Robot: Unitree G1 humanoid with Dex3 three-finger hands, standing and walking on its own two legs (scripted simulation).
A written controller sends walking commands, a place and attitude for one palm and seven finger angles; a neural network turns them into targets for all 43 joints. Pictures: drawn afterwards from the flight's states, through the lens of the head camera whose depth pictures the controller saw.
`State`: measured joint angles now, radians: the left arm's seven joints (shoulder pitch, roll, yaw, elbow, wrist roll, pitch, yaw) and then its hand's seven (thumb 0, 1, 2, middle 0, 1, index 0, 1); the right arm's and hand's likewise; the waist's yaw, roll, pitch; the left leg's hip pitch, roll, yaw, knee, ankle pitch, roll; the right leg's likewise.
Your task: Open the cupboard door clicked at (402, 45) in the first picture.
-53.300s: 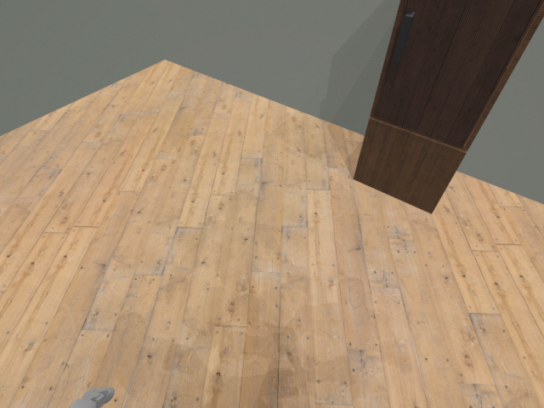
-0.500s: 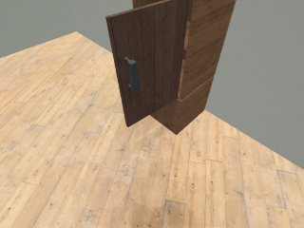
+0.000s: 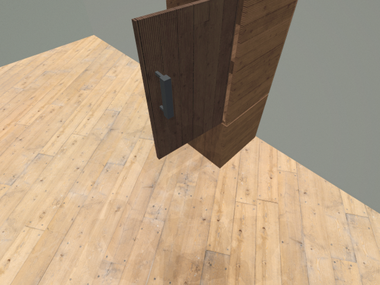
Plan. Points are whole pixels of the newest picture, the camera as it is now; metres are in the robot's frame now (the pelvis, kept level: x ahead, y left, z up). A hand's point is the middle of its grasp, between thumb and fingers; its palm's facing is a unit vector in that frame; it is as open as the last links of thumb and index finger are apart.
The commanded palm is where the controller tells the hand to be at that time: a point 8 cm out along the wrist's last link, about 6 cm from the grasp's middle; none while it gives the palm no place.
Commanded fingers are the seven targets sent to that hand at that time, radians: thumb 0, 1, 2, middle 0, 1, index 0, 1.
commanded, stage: look to check the result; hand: left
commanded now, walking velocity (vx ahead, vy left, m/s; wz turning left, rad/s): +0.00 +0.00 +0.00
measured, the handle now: (163, 95) +0.68 +0.13 +0.00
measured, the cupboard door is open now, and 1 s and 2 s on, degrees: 83 83 83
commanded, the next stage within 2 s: stand and wait in 0.32 s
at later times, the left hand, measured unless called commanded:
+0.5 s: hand out of the picture +0.08 +0.23 -0.16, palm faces -0.01 -0.95 -0.32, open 7.4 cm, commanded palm none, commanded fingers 0.00 0.90 0.90 -0.20 -0.30 -0.20 -0.30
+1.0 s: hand out of the picture +0.10 +0.22 -0.15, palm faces -0.01 -0.94 -0.34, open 7.4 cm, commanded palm none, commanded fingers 0.00 0.90 0.90 -0.20 -0.30 -0.20 -0.30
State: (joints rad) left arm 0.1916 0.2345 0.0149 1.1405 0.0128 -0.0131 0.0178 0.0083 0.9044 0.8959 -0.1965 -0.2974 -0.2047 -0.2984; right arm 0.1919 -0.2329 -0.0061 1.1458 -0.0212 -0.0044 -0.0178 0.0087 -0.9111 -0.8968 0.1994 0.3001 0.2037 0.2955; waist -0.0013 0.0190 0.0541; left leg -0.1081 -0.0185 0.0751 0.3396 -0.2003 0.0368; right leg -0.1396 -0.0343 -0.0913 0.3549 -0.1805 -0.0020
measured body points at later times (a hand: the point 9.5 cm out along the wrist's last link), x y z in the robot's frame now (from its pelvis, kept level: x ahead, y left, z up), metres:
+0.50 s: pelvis +0.02 -0.01 +0.00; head +0.03 -0.02 +0.45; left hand +0.08 +0.28 -0.13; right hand +0.08 -0.29 -0.14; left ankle -0.01 +0.09 -0.75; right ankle +0.01 -0.12 -0.75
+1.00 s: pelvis +0.03 -0.02 +0.00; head +0.05 -0.03 +0.45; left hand +0.10 +0.27 -0.13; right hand +0.10 -0.30 -0.14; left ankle -0.01 +0.09 -0.75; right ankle +0.01 -0.12 -0.75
